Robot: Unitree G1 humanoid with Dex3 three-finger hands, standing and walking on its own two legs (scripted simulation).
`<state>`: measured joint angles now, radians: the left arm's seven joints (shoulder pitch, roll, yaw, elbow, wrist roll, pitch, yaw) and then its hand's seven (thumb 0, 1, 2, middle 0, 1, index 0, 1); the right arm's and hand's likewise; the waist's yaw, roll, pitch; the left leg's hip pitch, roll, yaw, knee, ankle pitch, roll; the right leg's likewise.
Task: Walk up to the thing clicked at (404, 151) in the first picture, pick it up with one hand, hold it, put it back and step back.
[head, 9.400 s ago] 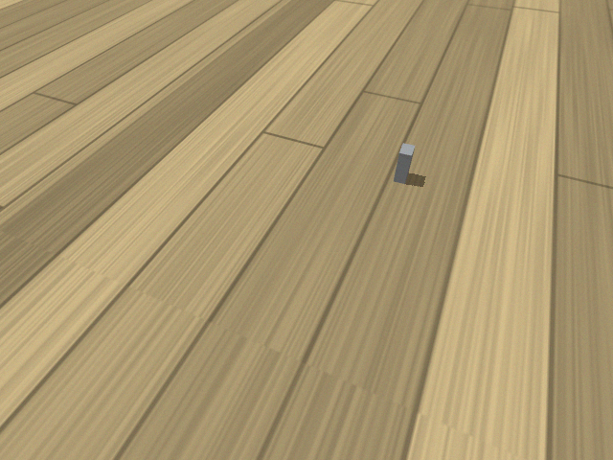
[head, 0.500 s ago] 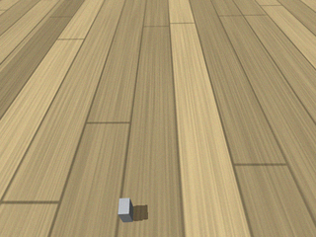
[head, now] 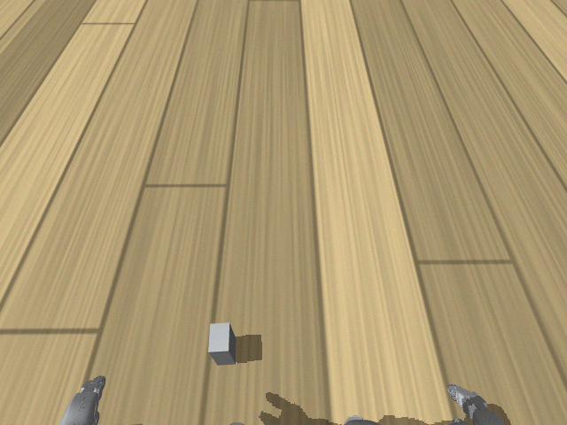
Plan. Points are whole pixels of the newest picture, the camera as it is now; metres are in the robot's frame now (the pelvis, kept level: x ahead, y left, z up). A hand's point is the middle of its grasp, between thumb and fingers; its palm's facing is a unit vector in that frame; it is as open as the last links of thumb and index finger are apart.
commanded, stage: go down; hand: left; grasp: from the side
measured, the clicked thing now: (223, 344) +0.40 +0.21 -0.66
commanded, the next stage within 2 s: none
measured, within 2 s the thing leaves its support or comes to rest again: neither
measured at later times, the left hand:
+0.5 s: hand out of the picture +0.14 +0.28 -0.17, palm faces +0.10 -0.94 -0.33, open 17.0 cm
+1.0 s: hand (114, 373) +0.25 +0.35 -0.27, palm faces +0.18 -0.96 -0.21, open 17.4 cm
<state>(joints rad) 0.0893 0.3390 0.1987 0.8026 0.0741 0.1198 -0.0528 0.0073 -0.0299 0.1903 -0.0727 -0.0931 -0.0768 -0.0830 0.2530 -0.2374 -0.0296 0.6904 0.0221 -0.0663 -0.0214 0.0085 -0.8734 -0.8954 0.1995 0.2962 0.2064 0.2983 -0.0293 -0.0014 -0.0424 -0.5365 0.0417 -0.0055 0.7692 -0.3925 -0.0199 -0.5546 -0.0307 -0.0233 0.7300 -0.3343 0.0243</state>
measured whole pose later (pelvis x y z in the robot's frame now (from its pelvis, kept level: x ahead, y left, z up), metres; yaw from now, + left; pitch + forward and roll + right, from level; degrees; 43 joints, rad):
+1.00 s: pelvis -0.05 +0.01 -0.20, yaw -1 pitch +31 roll -4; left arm -0.22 0.57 0.58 0.83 -0.10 -0.29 -0.40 -0.01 -0.59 0.09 -0.09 -0.12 -0.08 -0.13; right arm 0.14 -0.29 0.01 0.63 -0.01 -0.18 -0.03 0.01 -0.86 -0.89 0.20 0.30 0.21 0.30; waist -0.04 -0.02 -0.17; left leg -1.61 0.02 -0.08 1.75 -0.69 -0.02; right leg -1.60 -0.05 -0.03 1.68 -0.62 0.03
